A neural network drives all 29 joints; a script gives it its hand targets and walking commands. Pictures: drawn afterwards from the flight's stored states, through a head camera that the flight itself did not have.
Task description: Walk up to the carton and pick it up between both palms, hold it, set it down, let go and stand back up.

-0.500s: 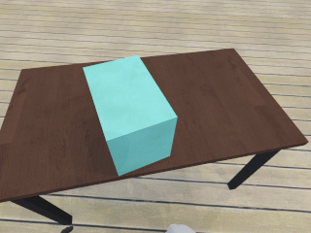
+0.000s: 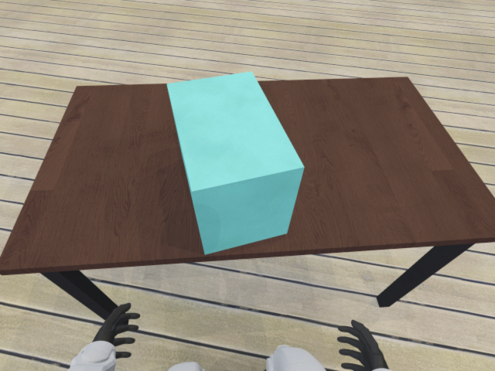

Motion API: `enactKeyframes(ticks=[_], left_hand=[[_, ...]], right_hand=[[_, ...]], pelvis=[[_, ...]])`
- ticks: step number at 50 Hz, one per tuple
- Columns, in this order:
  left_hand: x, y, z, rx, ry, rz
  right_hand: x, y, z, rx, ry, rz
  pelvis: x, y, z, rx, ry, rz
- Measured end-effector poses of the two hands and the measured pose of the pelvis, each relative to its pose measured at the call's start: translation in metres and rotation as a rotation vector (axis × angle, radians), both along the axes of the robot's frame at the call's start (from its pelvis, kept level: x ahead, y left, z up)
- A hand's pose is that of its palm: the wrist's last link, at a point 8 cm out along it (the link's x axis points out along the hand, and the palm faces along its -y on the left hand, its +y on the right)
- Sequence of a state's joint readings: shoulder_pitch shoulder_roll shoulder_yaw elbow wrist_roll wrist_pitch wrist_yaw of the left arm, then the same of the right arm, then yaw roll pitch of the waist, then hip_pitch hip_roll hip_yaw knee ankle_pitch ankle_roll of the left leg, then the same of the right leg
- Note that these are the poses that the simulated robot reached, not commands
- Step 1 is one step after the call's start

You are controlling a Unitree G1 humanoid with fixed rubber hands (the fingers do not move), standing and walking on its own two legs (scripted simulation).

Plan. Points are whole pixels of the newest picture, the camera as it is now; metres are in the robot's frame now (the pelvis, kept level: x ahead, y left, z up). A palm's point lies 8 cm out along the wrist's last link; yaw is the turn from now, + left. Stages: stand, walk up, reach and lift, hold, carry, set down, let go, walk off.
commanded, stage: reach and lift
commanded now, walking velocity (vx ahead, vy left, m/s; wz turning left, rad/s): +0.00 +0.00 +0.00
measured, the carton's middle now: (228, 161) +0.51 +0.02 +0.00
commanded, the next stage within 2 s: none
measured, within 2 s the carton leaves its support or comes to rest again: neither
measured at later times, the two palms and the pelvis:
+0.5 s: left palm (118, 330) +0.20 +0.20 -0.06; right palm (386, 350) +0.15 -0.23 -0.06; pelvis +0.02 -0.01 +0.03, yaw +0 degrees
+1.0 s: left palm (114, 315) +0.21 +0.20 -0.03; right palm (379, 309) +0.21 -0.22 -0.03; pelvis +0.06 +0.01 +0.04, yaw +0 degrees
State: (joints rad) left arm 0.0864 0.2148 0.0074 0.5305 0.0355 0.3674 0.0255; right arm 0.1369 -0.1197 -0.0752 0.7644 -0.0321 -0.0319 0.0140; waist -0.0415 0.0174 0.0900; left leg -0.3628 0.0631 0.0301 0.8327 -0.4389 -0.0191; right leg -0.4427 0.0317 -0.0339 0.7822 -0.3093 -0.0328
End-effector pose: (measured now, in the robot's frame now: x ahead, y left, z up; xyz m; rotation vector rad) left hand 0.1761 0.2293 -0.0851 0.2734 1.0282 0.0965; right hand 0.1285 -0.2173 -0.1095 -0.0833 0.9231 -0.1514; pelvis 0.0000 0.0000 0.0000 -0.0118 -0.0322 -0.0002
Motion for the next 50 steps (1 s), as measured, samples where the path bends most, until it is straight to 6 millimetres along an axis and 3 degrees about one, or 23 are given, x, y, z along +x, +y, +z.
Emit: enactKeyframes(ticks=[9,17,32,50], left_hand=[[0.018,-0.015,0.025,-0.029,-0.116,0.016],[0.017,-0.023,0.025,-0.054,-0.164,0.064],[0.028,-0.028,0.035,-0.065,-0.302,0.073],[0.037,-0.027,0.055,-0.096,-0.510,0.092]], right_hand=[[-0.002,-0.001,0.024,0.013,-0.086,0.000],[0.003,-0.017,0.041,-0.016,-0.123,0.023],[0.040,0.003,0.055,0.041,-0.218,0.066],[0.078,-0.004,0.077,0.034,-0.376,0.114]], pelvis=[[0.002,-0.007,0.015,0.028,-0.022,-0.010],[0.009,-0.011,0.022,0.033,-0.028,-0.007],[0.031,-0.010,0.031,0.027,-0.021,-0.002],[0.055,0.007,0.036,0.001,-0.041,-0.003]])
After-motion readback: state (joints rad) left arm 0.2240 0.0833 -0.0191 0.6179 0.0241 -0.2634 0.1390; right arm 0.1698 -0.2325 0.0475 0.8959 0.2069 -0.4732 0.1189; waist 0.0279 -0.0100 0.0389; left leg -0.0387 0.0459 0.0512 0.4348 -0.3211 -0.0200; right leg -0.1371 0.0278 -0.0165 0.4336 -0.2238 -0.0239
